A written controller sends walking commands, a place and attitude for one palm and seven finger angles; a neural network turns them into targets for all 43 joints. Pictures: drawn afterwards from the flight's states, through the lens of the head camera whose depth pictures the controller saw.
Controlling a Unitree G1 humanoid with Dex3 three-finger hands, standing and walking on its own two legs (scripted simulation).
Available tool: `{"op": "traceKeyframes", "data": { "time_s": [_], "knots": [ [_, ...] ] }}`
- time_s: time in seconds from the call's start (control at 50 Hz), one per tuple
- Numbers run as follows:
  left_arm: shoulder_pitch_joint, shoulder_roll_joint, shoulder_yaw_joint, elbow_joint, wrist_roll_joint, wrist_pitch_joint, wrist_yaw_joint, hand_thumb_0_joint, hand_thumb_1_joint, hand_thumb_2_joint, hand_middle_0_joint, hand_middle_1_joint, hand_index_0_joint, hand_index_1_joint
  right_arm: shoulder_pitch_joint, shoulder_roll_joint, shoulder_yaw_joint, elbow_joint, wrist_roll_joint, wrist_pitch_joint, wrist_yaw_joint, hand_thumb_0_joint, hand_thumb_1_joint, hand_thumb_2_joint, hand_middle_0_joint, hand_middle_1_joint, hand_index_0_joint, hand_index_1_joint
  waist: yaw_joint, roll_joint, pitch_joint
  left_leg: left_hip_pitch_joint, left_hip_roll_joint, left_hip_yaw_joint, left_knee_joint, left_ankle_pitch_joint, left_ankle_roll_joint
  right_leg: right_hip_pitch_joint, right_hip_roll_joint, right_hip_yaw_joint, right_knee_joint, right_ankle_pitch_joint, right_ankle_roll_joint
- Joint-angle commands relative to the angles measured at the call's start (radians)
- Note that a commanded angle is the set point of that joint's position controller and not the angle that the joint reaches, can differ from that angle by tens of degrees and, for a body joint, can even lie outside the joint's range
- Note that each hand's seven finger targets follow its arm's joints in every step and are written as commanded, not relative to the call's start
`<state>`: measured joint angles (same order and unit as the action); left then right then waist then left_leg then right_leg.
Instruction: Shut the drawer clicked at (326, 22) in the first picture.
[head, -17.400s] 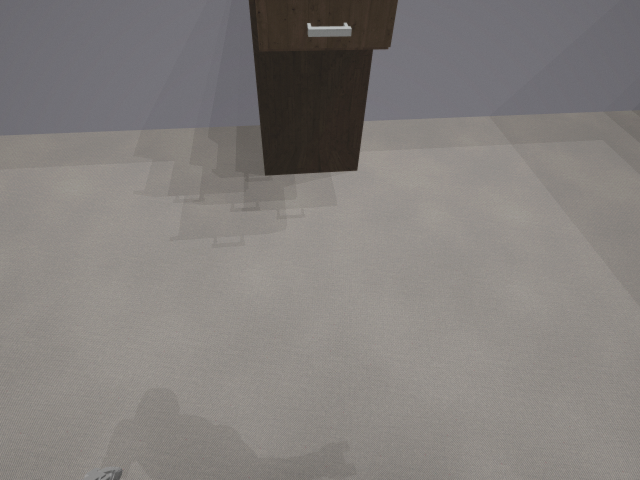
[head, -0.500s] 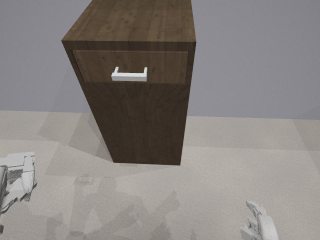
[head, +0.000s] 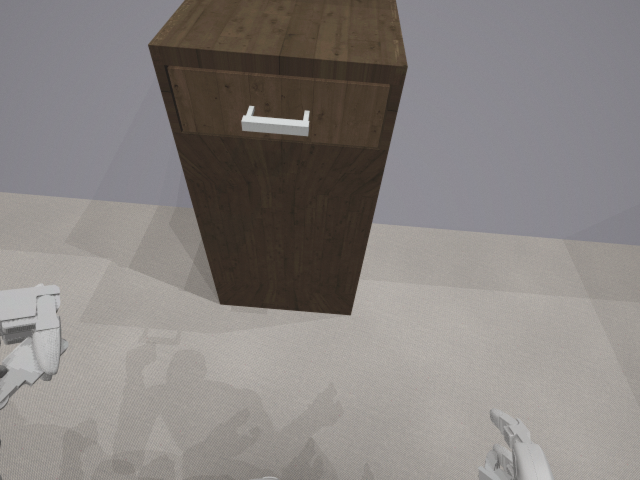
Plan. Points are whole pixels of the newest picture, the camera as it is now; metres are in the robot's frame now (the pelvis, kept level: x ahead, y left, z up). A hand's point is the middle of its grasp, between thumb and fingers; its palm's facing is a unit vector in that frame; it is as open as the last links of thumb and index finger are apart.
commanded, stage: step back with the hand held close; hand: left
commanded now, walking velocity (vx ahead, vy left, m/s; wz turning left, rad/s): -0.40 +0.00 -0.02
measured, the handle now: (277, 119) +0.74 +0.12 +0.04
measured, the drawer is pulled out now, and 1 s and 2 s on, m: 0.00 0.00 0.00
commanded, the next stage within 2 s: stop stepping back and stand still in 0.52 s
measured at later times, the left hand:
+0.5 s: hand out of the picture +0.12 +0.24 +0.18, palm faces +0.31 -0.84 -0.45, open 3.2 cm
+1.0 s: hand out of the picture +0.06 +0.28 +0.16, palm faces +0.35 -0.86 -0.36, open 3.3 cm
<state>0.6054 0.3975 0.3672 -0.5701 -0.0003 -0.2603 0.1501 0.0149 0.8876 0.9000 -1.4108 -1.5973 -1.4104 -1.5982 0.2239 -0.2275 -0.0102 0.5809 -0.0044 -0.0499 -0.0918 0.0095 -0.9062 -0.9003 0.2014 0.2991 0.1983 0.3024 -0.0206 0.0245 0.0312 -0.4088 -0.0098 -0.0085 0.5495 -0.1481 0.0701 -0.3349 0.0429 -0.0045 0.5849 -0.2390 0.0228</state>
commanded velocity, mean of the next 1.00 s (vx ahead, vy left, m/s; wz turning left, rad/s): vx -0.16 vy -0.02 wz -0.01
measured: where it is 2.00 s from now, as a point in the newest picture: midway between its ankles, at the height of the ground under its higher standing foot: outside the picture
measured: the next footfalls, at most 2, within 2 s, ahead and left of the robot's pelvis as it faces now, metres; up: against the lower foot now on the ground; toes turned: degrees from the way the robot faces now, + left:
right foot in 0.14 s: -0.07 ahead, -0.12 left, +0.00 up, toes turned +3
right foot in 0.74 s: -0.14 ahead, -0.05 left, +0.00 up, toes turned -5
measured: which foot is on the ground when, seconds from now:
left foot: down 0.00-0.76, up 0.78-0.86, down 0.88-1.00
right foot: up 0.00-0.12, down 0.14-0.50, up 0.52-0.72, down 0.74-1.00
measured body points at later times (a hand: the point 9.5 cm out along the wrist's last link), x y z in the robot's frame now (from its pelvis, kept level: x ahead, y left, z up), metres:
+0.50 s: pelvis -0.07 +0.00 +0.00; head -0.07 +0.03 +0.45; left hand +0.10 +0.28 +0.20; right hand +0.09 -0.26 -0.07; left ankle +0.04 +0.07 -0.73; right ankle -0.11 -0.13 -0.73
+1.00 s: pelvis -0.16 +0.04 +0.00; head -0.17 +0.07 +0.45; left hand +0.04 +0.32 +0.18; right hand -0.04 -0.21 -0.07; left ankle -0.08 +0.09 -0.73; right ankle -0.22 -0.08 -0.71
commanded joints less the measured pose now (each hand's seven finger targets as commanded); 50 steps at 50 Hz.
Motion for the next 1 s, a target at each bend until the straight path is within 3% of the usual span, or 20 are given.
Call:
{"op": "traceKeyframes", "data": {
  "time_s": [0.0, 0.1, 0.16, 0.18, 0.28, 0.36, 0.38, 0.42, 0.46, 0.52, 0.56, 0.66, 0.68, 0.72, 0.74, 0.78, 0.86, 0.9, 0.92, 0.98],
  "knots": [
    [-0.004, 0.168, 0.156, -0.218, 0.004, -0.069, 0.010, 0.000, 0.900, 0.900, -1.400, -1.600, -1.400, -1.600, -0.134, -0.133, -0.054, -0.182, -0.006, -0.088, -0.002, 0.000, -0.900, -0.900, 0.200, 0.300, 0.200, 0.300, 0.032, 0.147, -0.102, -0.293, 0.259, -0.302, -0.386, -0.486, 0.090, 0.312, 0.042, 0.047, 0.184, -0.067, -0.003],
    [0.029, 0.155, 0.131, -0.231, -0.038, -0.091, -0.021, 0.000, 0.900, 0.900, -1.400, -1.600, -1.400, -1.600, -0.119, -0.129, -0.046, -0.133, -0.017, -0.099, 0.022, 0.000, -0.900, -0.900, 0.200, 0.300, 0.200, 0.300, 0.026, 0.115, -0.120, -0.016, 0.170, -0.191, -0.271, -0.142, 0.034, 0.179, 0.010, 0.061, -0.137, 0.054, -0.024],
    [-0.027, 0.192, 0.141, -0.255, -0.053, -0.108, -0.021, 0.000, 0.900, 0.900, -1.400, -1.600, -1.400, -1.600, -0.099, -0.105, -0.047, -0.103, -0.012, -0.075, 0.026, 0.000, -0.900, -0.900, 0.200, 0.300, 0.200, 0.300, 0.016, 0.017, -0.346, 0.450, 0.114, -0.017, -0.070, 0.510, -0.017, 0.016, -0.058, 0.084, -0.178, 0.463, 0.029],
    [-0.019, 0.193, 0.134, -0.248, -0.049, -0.098, -0.025, 0.000, 0.900, 0.900, -1.400, -1.600, -1.400, -1.600, -0.111, -0.109, -0.053, -0.104, -0.010, -0.074, 0.027, 0.000, -0.900, -0.900, 0.200, 0.300, 0.200, 0.300, 0.020, -0.012, -0.392, 0.493, 0.116, -0.010, -0.063, 0.518, -0.017, 0.017, -0.043, 0.059, -0.152, 0.446, 0.048],
    [0.081, 0.240, 0.203, -0.255, -0.078, -0.076, -0.026, 0.000, 0.900, 0.900, -1.400, -1.600, -1.400, -1.600, -0.164, -0.112, -0.051, -0.172, 0.014, -0.048, 0.028, 0.000, -0.900, -0.900, 0.200, 0.300, 0.200, 0.300, 0.023, 0.013, -0.287, 0.350, 0.111, -0.028, -0.077, 0.190, -0.016, -0.019, -0.056, 0.066, -0.196, 0.227, 0.036],
    [0.042, 0.225, 0.168, -0.196, -0.093, -0.077, -0.014, 0.000, 0.900, 0.900, -1.400, -1.600, -1.400, -1.600, -0.152, -0.098, -0.049, -0.148, 0.014, -0.034, 0.019, 0.000, -0.900, -0.900, 0.200, 0.300, 0.200, 0.300, 0.002, -0.084, -0.078, 0.312, 0.000, -0.018, 0.195, -0.121, -0.079, -0.341, -0.237, 0.231, -0.420, -0.157, -0.105],
    [0.005, 0.220, 0.161, -0.198, -0.089, -0.076, -0.010, 0.000, 0.900, 0.900, -1.400, -1.600, -1.400, -1.600, -0.145, -0.096, -0.049, -0.134, 0.006, -0.036, 0.017, 0.000, -0.900, -0.900, 0.200, 0.300, 0.200, 0.300, -0.007, -0.086, -0.062, 0.303, 0.003, -0.033, 0.228, -0.108, -0.078, -0.350, -0.258, 0.238, -0.402, -0.068, -0.134],
    [-0.028, 0.197, 0.127, -0.161, -0.072, -0.067, -0.008, 0.000, 0.900, 0.900, -1.400, -1.600, -1.400, -1.600, -0.134, -0.088, -0.034, -0.126, -0.002, -0.030, 0.005, 0.000, -0.900, -0.900, 0.200, 0.300, 0.200, 0.300, -0.013, -0.074, -0.012, 0.236, 0.031, -0.053, 0.072, -0.042, -0.067, -0.239, -0.200, 0.158, -0.304, 0.133, -0.106],
    [-0.086, 0.196, 0.100, -0.175, -0.061, -0.074, -0.016, 0.000, 0.900, 0.900, -1.400, -1.600, -1.400, -1.600, -0.143, -0.132, -0.035, -0.141, 0.000, -0.044, -0.008, 0.000, -0.900, -0.900, 0.200, 0.300, 0.200, 0.300, -0.002, 0.078, -0.006, 0.204, 0.116, -0.138, -0.183, 0.179, -0.028, -0.119, -0.026, 0.064, -0.178, 0.112, -0.024],
    [-0.073, 0.190, 0.118, -0.181, -0.047, -0.091, -0.026, 0.000, 0.900, 0.900, -1.400, -1.600, -1.400, -1.600, -0.143, -0.155, -0.048, -0.152, -0.024, -0.075, -0.004, 0.000, -0.900, -0.900, 0.200, 0.300, 0.200, 0.300, 0.026, 0.264, -0.142, -0.086, 0.316, -0.388, -0.510, -0.360, 0.053, 0.221, 0.075, 0.075, 0.243, -0.209, -0.019],
    [-0.058, 0.181, 0.121, -0.228, -0.043, -0.080, -0.025, 0.000, 0.900, 0.900, -1.400, -1.600, -1.400, -1.600, -0.141, -0.131, -0.052, -0.149, -0.024, -0.083, 0.011, 0.000, -0.900, -0.900, 0.200, 0.300, 0.200, 0.300, 0.043, 0.150, -0.165, -0.096, 0.297, -0.319, -0.491, -0.394, 0.060, 0.217, 0.065, 0.063, 0.282, -0.236, -0.036],
    [0.088, 0.173, 0.108, -0.289, -0.070, -0.037, -0.025, 0.000, 0.900, 0.900, -1.400, -1.600, -1.400, -1.600, -0.113, -0.108, -0.044, -0.154, -0.015, -0.092, 0.042, 0.000, -0.900, -0.900, 0.200, 0.300, 0.200, 0.300, 0.044, 0.220, -0.221, 0.090, 0.150, -0.114, -0.428, -0.350, -0.088, 0.211, 0.083, -0.071, -0.129, -0.297, -0.065],
    [0.101, 0.203, 0.137, -0.315, -0.072, -0.033, -0.022, 0.000, 0.900, 0.900, -1.400, -1.600, -1.400, -1.600, -0.096, -0.102, -0.044, -0.149, -0.016, -0.088, 0.038, 0.000, -0.900, -0.900, 0.200, 0.300, 0.200, 0.300, 0.037, 0.177, -0.225, 0.153, 0.094, -0.057, -0.325, -0.285, -0.114, 0.174, 0.042, -0.039, -0.271, -0.261, -0.068],
    [0.074, 0.239, 0.172, -0.330, -0.081, -0.025, -0.012, 0.000, 0.900, 0.900, -1.400, -1.600, -1.400, -1.600, -0.075, -0.095, -0.038, -0.126, -0.018, -0.071, 0.025, 0.000, -0.900, -0.900, 0.200, 0.300, 0.200, 0.300, 0.018, -0.074, -0.192, 0.391, 0.002, 0.027, 0.142, -0.107, -0.102, -0.207, -0.200, 0.161, -0.455, -0.276, -0.146],
    [0.003, 0.252, 0.195, -0.351, -0.089, -0.016, 0.003, 0.000, 0.900, 0.900, -1.400, -1.600, -1.400, -1.600, -0.079, -0.089, -0.029, -0.112, -0.033, -0.073, 0.021, 0.000, -0.900, -0.900, 0.200, 0.300, 0.200, 0.300, 0.007, -0.061, -0.189, 0.377, 0.029, 0.005, 0.227, -0.069, -0.098, -0.239, -0.277, 0.161, -0.429, -0.220, -0.188],
    [-0.039, 0.186, 0.134, -0.266, -0.086, 0.041, -0.004, 0.000, 0.900, 0.900, -1.400, -1.600, -1.400, -1.600, -0.105, -0.104, -0.049, -0.107, 0.000, -0.076, 0.002, 0.000, -0.900, -0.900, 0.200, 0.300, 0.200, 0.300, 0.004, -0.192, -0.113, 0.292, 0.010, -0.047, 0.332, -0.123, -0.092, -0.291, -0.269, 0.207, -0.411, -0.468, -0.206],
    [-0.114, 0.136, 0.076, -0.122, -0.045, 0.039, 0.011, 0.000, 0.900, 0.900, -1.400, -1.600, -1.400, -1.600, -0.102, -0.114, -0.009, -0.085, 0.010, -0.104, -0.018, 0.000, -0.900, -0.900, 0.200, 0.300, 0.200, 0.300, -0.007, 0.075, 0.079, 0.192, 0.090, -0.097, -0.140, -0.099, -0.033, -0.100, -0.121, 0.064, -0.207, -0.146, -0.081],
    [-0.125, 0.167, 0.090, -0.207, -0.042, 0.008, 0.006, 0.000, 0.900, 0.900, -1.400, -1.600, -1.400, -1.600, -0.090, -0.094, 0.002, -0.090, 0.001, -0.135, -0.017, 0.000, -0.900, -0.900, 0.200, 0.300, 0.200, 0.300, 0.002, 0.246, -0.057, 0.270, 0.204, -0.379, -0.348, -0.108, -0.046, -0.046, -0.017, -0.012, 0.031, -0.138, -0.027],
    [-0.143, 0.159, 0.076, -0.247, -0.038, -0.004, 0.004, 0.000, 0.900, 0.900, -1.400, -1.600, -1.400, -1.600, -0.093, -0.089, 0.000, -0.092, -0.011, -0.145, -0.011, 0.000, -0.900, -0.900, 0.200, 0.300, 0.200, 0.300, 0.007, 0.235, -0.075, 0.259, 0.241, -0.455, -0.441, -0.228, -0.068, -0.036, -0.001, 0.028, 0.141, -0.240, -0.027],
    [-0.029, 0.157, 0.082, -0.257, -0.033, 0.011, 0.010, 0.000, 0.900, 0.900, -1.400, -1.600, -1.400, -1.600, -0.106, -0.084, -0.003, -0.116, -0.011, -0.154, 0.014, 0.000, -0.900, -0.900, 0.200, 0.300, 0.200, 0.300, 0.039, 0.105, -0.090, 0.114, 0.224, -0.316, -0.504, -0.428, -0.046, 0.106, -0.006, 0.013, 0.127, -0.227, -0.039]
  ]
}}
